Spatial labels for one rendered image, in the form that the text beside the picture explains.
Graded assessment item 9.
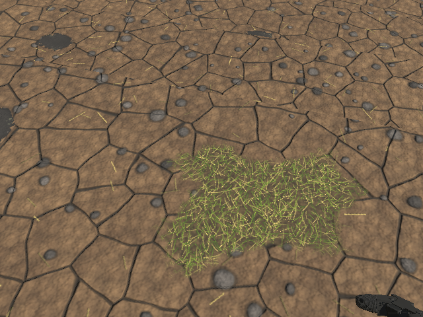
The robot right hand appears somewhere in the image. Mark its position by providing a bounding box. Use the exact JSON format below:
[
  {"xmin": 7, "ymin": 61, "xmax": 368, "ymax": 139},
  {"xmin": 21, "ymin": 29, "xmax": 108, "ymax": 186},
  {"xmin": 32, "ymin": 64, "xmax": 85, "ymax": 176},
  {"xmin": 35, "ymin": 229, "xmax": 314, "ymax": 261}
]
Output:
[{"xmin": 356, "ymin": 294, "xmax": 423, "ymax": 317}]

